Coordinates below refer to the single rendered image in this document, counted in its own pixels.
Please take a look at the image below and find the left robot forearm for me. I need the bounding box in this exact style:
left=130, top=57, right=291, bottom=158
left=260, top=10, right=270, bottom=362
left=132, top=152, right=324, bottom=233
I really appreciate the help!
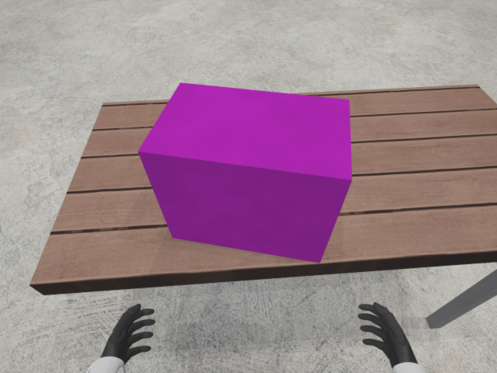
left=86, top=357, right=125, bottom=373

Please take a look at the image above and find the carton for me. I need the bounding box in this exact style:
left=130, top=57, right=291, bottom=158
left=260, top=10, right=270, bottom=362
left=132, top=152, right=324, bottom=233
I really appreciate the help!
left=138, top=82, right=352, bottom=263

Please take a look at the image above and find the right robot hand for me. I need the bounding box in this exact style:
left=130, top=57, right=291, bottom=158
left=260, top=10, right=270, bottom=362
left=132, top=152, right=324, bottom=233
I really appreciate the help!
left=358, top=302, right=418, bottom=368

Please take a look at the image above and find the table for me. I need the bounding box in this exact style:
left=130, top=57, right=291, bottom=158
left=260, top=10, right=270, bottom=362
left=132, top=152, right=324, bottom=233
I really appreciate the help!
left=30, top=84, right=497, bottom=329

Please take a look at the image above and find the left robot hand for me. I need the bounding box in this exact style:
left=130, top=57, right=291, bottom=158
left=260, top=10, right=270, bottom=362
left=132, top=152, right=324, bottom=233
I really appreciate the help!
left=101, top=304, right=155, bottom=364

